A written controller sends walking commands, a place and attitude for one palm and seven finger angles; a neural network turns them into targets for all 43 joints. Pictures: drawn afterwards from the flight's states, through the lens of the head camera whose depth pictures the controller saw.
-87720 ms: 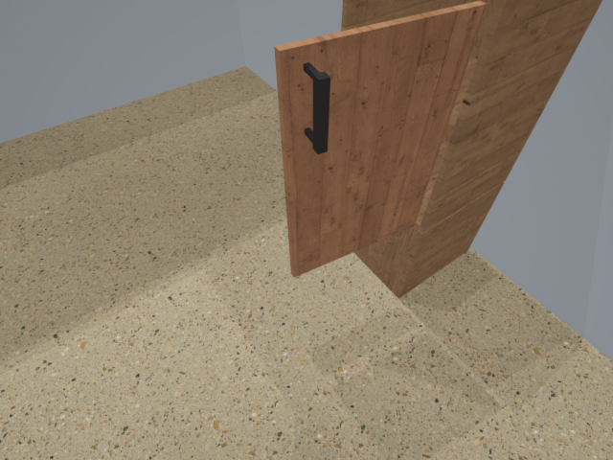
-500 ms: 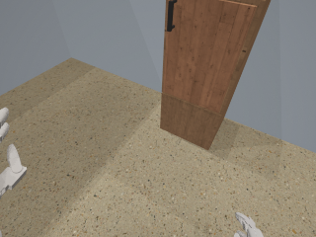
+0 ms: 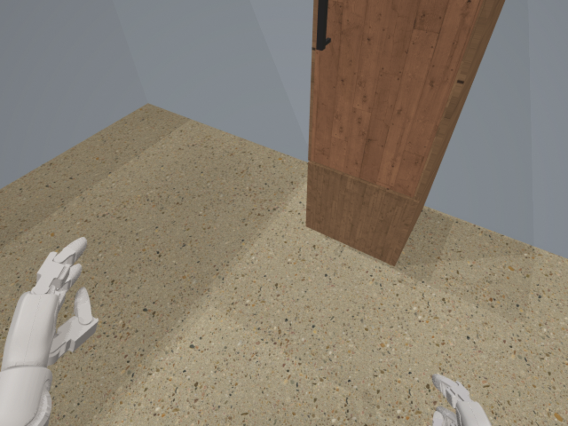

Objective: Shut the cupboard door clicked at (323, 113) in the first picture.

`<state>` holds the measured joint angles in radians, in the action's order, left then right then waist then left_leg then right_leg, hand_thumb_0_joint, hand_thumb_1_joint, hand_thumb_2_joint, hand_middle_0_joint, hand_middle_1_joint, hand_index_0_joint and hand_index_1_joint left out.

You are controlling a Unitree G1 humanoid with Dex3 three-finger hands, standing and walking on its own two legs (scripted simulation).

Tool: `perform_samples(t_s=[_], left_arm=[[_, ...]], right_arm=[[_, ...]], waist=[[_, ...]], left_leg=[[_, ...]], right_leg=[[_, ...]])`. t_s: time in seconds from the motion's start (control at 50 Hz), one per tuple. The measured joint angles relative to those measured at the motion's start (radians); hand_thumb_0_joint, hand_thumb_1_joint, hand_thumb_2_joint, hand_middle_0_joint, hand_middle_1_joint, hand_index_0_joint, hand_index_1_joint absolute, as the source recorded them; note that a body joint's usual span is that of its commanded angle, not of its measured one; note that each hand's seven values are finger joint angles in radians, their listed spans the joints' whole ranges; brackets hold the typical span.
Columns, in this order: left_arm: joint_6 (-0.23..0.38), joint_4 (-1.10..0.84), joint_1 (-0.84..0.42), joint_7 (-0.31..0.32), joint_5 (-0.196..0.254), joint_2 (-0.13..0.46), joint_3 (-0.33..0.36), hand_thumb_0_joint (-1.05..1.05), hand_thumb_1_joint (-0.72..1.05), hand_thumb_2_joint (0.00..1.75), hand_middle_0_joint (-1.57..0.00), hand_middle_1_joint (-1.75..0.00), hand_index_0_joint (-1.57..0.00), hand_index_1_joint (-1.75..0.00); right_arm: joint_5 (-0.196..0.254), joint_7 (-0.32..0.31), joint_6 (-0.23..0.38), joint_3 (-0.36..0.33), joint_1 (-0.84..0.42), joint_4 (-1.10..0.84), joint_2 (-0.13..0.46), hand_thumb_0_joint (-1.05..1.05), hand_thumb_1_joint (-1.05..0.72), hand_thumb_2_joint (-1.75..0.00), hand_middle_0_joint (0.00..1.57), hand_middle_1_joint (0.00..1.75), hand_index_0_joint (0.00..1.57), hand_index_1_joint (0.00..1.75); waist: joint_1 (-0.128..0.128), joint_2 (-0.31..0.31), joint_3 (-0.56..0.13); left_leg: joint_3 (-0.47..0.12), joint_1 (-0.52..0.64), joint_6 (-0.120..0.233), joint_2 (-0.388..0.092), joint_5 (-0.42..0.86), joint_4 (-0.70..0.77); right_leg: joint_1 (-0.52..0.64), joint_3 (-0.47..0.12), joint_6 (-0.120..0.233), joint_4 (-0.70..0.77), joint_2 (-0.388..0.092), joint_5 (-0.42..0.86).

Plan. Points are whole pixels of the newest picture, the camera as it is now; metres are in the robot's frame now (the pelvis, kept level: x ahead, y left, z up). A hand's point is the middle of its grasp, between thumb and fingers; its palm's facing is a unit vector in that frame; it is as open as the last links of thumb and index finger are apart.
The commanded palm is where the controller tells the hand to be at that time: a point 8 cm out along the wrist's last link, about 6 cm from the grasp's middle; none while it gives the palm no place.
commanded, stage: let the arm hang, fingers relaxed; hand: left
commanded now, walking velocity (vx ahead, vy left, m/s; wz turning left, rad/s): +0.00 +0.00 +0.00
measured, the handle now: (325, 20) +1.04 -0.03 +0.16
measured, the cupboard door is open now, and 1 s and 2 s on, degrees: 0 0 0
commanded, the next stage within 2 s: look to check the result in 1.02 s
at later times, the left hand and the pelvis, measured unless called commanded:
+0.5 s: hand out of the picture -0.02 +0.19 -0.16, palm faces +0.01 -0.97 -0.24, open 7.2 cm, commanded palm none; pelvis -0.01 -0.01 +0.01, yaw +0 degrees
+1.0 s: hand out of the picture +0.02 +0.16 -0.17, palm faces +0.00 -0.98 -0.18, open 7.3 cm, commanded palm none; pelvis +0.00 -0.01 +0.01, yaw -1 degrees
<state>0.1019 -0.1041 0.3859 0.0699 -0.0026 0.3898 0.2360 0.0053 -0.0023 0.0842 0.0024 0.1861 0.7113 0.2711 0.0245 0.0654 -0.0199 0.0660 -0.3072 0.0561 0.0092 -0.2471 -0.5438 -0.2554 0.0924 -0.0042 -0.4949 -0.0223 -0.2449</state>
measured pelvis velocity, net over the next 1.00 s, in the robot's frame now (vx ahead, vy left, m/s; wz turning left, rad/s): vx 0.00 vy -0.01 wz -0.02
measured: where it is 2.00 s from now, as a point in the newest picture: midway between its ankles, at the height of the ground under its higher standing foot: outside the picture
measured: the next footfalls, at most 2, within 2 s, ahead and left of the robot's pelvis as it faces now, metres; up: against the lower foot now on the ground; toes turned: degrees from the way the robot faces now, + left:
none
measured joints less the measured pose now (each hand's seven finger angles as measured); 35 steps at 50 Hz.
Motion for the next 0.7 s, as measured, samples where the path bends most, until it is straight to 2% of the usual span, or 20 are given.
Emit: perform_samples(t_s=[0.04, 0.08, 0.14, 0.22, 0.26, 0.32, 0.54, 0.7], left_arm=[[-0.075, 0.237, -0.067, -0.035, -0.010, -0.034, -0.082, 0.01, 0.90, 0.90, -0.20, -0.30, -0.20, -0.30], [-0.123, 0.441, -0.104, -0.060, -0.018, -0.072, -0.150, 0.01, 0.91, 0.90, -0.20, -0.30, -0.20, -0.30], [-0.152, 0.662, -0.120, -0.076, -0.021, -0.129, -0.222, 0.01, 0.91, 0.90, -0.20, -0.30, -0.20, -0.30], [-0.161, 0.867, -0.109, -0.076, -0.018, -0.201, -0.269, 0.02, 0.91, 0.90, -0.20, -0.30, -0.20, -0.30], [-0.147, 0.931, -0.106, -0.051, -0.009, -0.204, -0.236, 0.00, 0.96, 0.90, -0.21, -0.30, -0.21, -0.30], [-0.136, 1.016, -0.098, -0.056, -0.012, -0.181, -0.230, -0.01, 0.99, 0.90, -0.21, -0.30, -0.21, -0.30], [-0.114, 1.206, -0.069, -0.057, -0.010, -0.171, -0.222, 0.01, 0.93, 0.90, -0.20, -0.30, -0.21, -0.30], [-0.104, 1.228, -0.100, -0.050, -0.010, -0.180, -0.221, 0.01, 0.92, 0.90, -0.20, -0.30, -0.20, -0.30]], right_arm=[[-0.007, 0.013, -0.024, -0.001, -0.033, 0.036, 0.029, 0.01, -0.91, -0.89, 0.20, 0.30, 0.20, 0.30], [-0.014, 0.016, -0.042, 0.000, -0.053, 0.059, 0.039, 0.01, -0.91, -0.89, 0.20, 0.30, 0.20, 0.30], [-0.021, 0.017, -0.063, 0.005, -0.045, 0.087, 0.028, 0.01, -0.91, -0.89, 0.20, 0.30, 0.20, 0.30], [-0.030, 0.015, -0.091, 0.015, 0.006, 0.153, -0.001, 0.01, -0.91, -0.89, 0.20, 0.30, 0.20, 0.29], [-0.031, 0.011, -0.104, 0.016, 0.039, 0.195, -0.022, 0.01, -0.91, -0.89, 0.20, 0.30, 0.20, 0.29], [-0.032, 0.006, -0.119, 0.014, 0.076, 0.253, -0.043, 0.01, -0.91, -0.89, 0.20, 0.30, 0.20, 0.29], [-0.023, -0.011, -0.112, -0.004, 0.105, 0.357, -0.061, 0.01, -0.91, -0.89, 0.20, 0.30, 0.20, 0.29], [-0.023, -0.011, -0.102, 0.000, 0.091, 0.388, -0.090, 0.01, -0.91, -0.89, 0.20, 0.30, 0.20, 0.29]], waist=[[-0.009, 0.026, 0.001], [-0.025, 0.029, 0.016], [-0.045, -0.011, 0.045], [-0.047, -0.083, 0.078], [-0.038, -0.109, 0.084], [-0.028, -0.119, 0.088], [-0.028, -0.035, 0.070], [-0.030, -0.032, 0.050]], left_leg=[[0.009, -0.013, 0.008, 0.007, -0.007, -0.019], [0.018, -0.014, 0.012, 0.012, -0.008, -0.024], [0.026, -0.004, 0.009, 0.017, -0.001, -0.014], [0.019, 0.021, 0.000, 0.014, 0.016, 0.015], [0.007, 0.028, -0.006, 0.009, 0.026, 0.030], [-0.006, 0.041, -0.013, 0.000, 0.037, 0.050], [0.009, 0.100, -0.010, -0.003, 0.058, 0.112], [0.021, 0.121, -0.009, 0.001, 0.066, 0.135]], right_leg=[[-0.023, -0.008, -0.004, -0.038, -0.010, -0.015], [-0.035, -0.018, -0.008, -0.060, -0.016, -0.022], [-0.041, -0.027, -0.002, -0.079, -0.022, -0.029], [-0.017, -0.020, 0.004, -0.056, -0.017, -0.019], [-0.001, -0.007, 0.010, -0.030, -0.009, -0.007], [0.026, 0.006, 0.018, 0.012, 0.002, 0.012], [0.083, -0.010, 0.015, 0.088, 0.009, 0.049], [0.091, -0.022, 0.013, 0.089, 0.006, 0.048]])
